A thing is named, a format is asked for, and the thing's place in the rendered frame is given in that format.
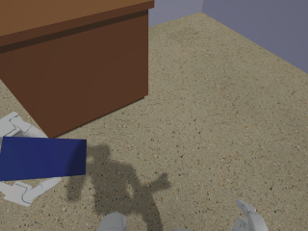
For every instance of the left robot thigh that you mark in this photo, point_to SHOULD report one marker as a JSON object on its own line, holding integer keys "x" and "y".
{"x": 113, "y": 222}

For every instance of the table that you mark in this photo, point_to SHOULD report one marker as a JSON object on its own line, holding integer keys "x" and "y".
{"x": 70, "y": 62}

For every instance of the right robot hand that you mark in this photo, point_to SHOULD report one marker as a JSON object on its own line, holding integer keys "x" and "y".
{"x": 255, "y": 221}

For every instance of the sponge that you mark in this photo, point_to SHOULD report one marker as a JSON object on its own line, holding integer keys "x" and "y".
{"x": 24, "y": 158}

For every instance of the left robot hand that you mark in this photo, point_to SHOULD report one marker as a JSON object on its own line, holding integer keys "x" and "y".
{"x": 12, "y": 125}

